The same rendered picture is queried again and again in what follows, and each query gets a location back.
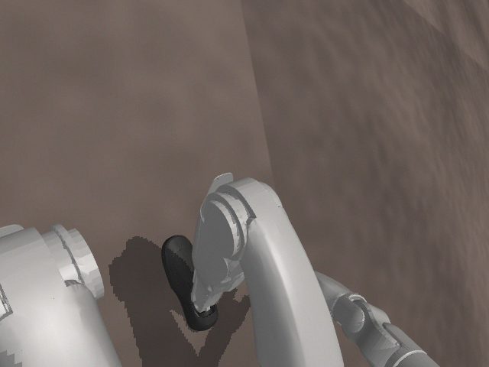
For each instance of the right robot foot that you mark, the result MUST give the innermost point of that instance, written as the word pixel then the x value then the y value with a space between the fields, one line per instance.
pixel 176 254

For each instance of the right robot arm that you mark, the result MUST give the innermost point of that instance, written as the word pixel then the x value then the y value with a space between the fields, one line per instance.
pixel 380 342

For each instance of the right robot hand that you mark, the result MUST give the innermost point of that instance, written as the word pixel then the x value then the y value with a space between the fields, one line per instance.
pixel 332 290

